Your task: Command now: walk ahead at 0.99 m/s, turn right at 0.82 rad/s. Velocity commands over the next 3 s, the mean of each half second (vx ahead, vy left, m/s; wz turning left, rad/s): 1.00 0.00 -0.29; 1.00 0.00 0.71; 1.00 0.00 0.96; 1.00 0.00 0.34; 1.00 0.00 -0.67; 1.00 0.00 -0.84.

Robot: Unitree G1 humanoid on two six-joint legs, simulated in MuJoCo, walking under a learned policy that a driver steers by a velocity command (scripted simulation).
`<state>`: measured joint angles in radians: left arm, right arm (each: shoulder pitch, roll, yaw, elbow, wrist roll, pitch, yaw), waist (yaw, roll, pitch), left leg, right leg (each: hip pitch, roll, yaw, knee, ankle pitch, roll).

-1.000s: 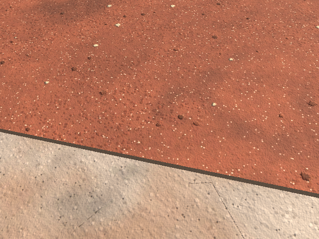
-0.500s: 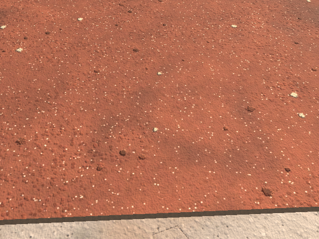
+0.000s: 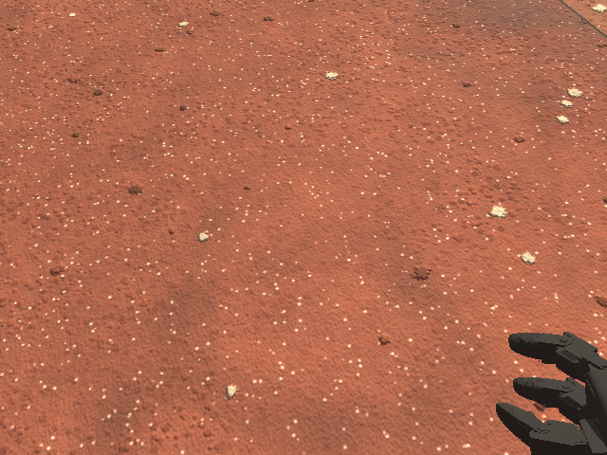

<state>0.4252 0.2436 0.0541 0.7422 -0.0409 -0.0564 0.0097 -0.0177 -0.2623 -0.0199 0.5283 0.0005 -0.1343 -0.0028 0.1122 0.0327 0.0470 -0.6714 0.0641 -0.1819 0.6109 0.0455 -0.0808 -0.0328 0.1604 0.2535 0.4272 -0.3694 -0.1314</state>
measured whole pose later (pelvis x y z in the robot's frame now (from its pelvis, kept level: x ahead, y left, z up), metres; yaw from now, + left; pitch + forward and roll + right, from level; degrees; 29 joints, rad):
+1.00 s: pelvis +0.87 +0.00 -0.04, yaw +16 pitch -1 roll -4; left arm 0.36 0.31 0.07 0.85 -0.01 -0.07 0.00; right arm 0.09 -0.32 -0.04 0.62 0.04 -0.02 0.07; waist 0.05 0.01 0.05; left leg -0.67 0.06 0.11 0.78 -0.03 0.13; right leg 0.29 -0.02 -0.31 0.34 -0.49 0.07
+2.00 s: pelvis +1.55 +0.47 -0.03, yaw +54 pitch +2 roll +0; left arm 0.52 0.24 0.00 0.92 -0.02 -0.07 0.00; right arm 0.00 -0.25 -0.01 0.57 0.01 -0.08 0.04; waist 0.07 -0.01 0.04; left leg -0.58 0.00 0.07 0.69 -0.14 0.08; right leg 0.05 -0.07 0.05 0.86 -0.46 -0.01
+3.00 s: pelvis +2.21 +1.08 +0.00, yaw +5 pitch +0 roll +2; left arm 0.23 0.32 0.06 0.67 -0.03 -0.05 0.00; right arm 0.32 -0.29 -0.07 0.73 -0.01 -0.11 0.02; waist -0.05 -0.04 0.03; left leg -0.24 -0.04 -0.04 0.48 -0.24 -0.02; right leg -0.50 0.01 0.06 1.31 -0.34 -0.08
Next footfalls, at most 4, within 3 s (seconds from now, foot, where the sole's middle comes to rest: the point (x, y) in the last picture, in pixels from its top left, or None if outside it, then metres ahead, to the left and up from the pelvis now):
0.10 left None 0.30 0.18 -0.77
0.56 right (441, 364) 0.69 -0.17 -0.77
1.02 left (332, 227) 1.08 0.12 -0.77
1.46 right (338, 120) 1.53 0.13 -0.77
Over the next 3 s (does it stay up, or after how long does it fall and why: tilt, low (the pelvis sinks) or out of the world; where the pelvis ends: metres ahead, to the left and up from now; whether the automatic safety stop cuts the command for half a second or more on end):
stays up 2.21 1.08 0.00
